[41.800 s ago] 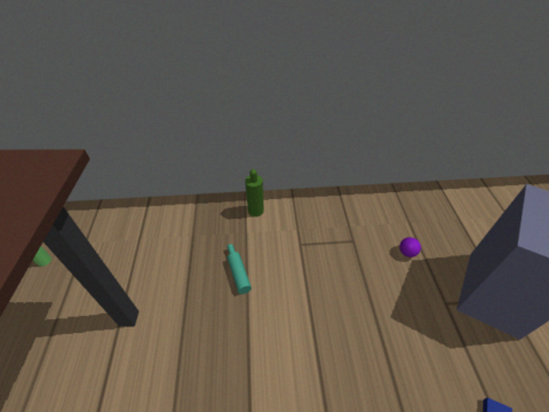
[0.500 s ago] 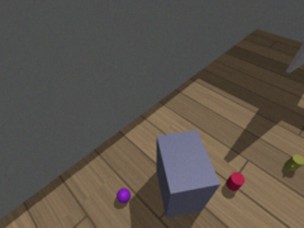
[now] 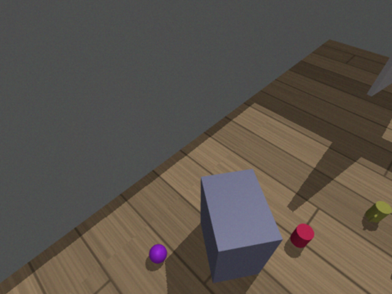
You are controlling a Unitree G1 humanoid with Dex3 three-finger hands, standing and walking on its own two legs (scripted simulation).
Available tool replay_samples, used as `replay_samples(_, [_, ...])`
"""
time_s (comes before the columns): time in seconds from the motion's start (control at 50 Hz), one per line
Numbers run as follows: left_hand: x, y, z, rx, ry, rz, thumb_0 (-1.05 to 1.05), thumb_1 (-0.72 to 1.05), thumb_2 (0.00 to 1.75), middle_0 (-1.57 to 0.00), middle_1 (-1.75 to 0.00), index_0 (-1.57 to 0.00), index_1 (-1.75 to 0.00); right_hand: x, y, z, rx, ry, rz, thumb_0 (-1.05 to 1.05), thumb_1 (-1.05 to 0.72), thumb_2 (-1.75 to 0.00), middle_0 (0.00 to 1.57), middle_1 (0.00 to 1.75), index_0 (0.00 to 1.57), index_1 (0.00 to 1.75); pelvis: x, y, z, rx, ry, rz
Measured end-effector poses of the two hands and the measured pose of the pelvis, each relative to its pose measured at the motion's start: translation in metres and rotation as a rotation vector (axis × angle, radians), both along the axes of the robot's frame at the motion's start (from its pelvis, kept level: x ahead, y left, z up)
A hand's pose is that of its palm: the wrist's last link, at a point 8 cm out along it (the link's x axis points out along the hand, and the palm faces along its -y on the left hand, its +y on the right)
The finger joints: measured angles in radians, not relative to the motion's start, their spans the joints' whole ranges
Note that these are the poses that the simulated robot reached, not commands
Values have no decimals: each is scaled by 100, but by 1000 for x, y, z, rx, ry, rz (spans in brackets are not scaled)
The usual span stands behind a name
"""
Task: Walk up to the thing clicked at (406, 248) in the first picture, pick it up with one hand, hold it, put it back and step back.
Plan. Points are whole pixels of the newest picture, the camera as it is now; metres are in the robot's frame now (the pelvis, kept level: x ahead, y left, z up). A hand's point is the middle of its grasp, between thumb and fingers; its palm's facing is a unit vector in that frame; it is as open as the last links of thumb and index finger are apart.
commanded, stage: stand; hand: left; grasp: from above
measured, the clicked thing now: (158, 253) +0.44 +0.23 -0.74
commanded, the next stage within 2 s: step back in 0.50 s
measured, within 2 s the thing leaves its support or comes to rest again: neither
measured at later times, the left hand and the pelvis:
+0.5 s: hand out of the picture +0.05 +0.25 -0.16, palm faces +0.01 -0.94 -0.34, open 7.4 cm; pelvis -0.01 +0.00 +0.00, yaw +0 degrees
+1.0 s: hand out of the picture +0.05 +0.32 -0.18, palm faces -0.06 -0.94 -0.35, open 7.4 cm; pelvis -0.08 +0.07 -0.01, yaw -1 degrees
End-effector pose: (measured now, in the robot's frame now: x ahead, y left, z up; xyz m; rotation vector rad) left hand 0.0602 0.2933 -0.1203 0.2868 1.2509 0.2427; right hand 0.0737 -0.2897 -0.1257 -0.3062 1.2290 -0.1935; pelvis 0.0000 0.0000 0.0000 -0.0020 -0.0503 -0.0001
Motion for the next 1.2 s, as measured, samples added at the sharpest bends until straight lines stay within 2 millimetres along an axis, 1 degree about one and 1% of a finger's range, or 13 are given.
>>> replay_samples(0.38, [-12, 2, 0, -1, 9, -9, 1, 90, 90, -20, -30, -20, -30, -18, -1, 0, 4, 19, -7, 0, -91, -90, 21, 30, 21, 30, -7, 0, 0, 0, -2, -1])
replay_samples(0.5, [-13, 2, 1, 1, 7, -14, 1, 90, 90, -20, -30, -20, -30, -20, -2, 0, 2, 20, -8, 0, -91, -90, 21, 30, 21, 30, -8, 0, 0, 0, -3, -2])
replay_samples(0.54, [-12, 4, 0, 0, -2, -3, 1, 90, 90, -20, -30, -20, -30, -20, -4, -1, 3, 20, -11, 0, -90, -90, 21, 30, 21, 30, -12, 0, -2, -4, 3, 0])
replay_samples(0.62, [-13, 15, -3, 16, -14, 1, 1, 90, 90, -20, -30, -20, -30, -20, -7, -3, -16, 14, -13, 0, -90, -90, 21, 30, 21, 30, -27, 6, -7, -14, 3, 7])
replay_samples(0.68, [-12, 28, -7, 28, -17, -22, 1, 90, 90, -20, -30, -20, -30, -27, -5, -2, -39, 21, -16, 0, -91, -90, 21, 30, 21, 30, -36, 17, -11, -6, 10, 3])
replay_samples(0.74, [-5, 45, -14, 33, -35, -48, 1, 90, 90, -20, -30, -20, -30, -41, 1, 1, -65, 33, -25, 0, -91, -90, 21, 30, 21, 30, -43, 31, -16, -6, 26, 11])
replay_samples(0.8, [8, 64, -27, 29, -81, -56, 1, 90, 90, -20, -30, -20, -30, -60, 10, -1, -109, 59, -21, 0, -91, -90, 21, 30, 21, 30, -51, 47, -28, -18, 36, 22])
replay_samples(0.84, [13, 71, -30, 29, -103, -54, 1, 90, 90, -20, -30, -20, -30, -73, 20, 1, -118, 87, -14, 0, -91, -90, 21, 30, 21, 30, -59, 52, -27, -6, 26, 15])
replay_samples(0.88, [13, 72, -29, 26, -105, -63, 1, 91, 90, -20, -30, -20, -30, -85, 30, 6, -114, 103, -17, 0, -91, -90, 21, 30, 21, 30, -65, 56, -23, -15, 29, 16])
replay_samples(0.94, [4, 71, -26, 9, -85, -81, 1, 91, 90, -20, -30, -20, -30, -94, 40, 12, -114, 100, -31, 0, -90, -90, 21, 30, 21, 30, -71, 62, -16, -21, 43, 3])
replay_samples(1.02, [-17, 72, -23, 5, -43, -112, 1, 91, 90, -20, -30, -20, -30, -94, 50, 10, -105, 32, -55, 0, -90, -90, 21, 30, 21, 30, -80, 70, -14, -14, 39, -29])
replay_samples(1.12, [-42, 75, -21, 28, -12, -131, 1, 90, 90, -20, -30, -20, -30, -96, 57, 1, -70, -50, -63, 0, -90, -90, 21, 30, 21, 30, -96, 71, -19, 5, 21, -59])
replay_samples(1.2, [-59, 75, -16, 58, -16, -146, 1, 90, 90, -20, -30, -20, -30, -103, 54, -10, -37, -93, -65, 0, -90, -90, 21, 30, 21, 30, -112, 66, -25, 18, 8, -81])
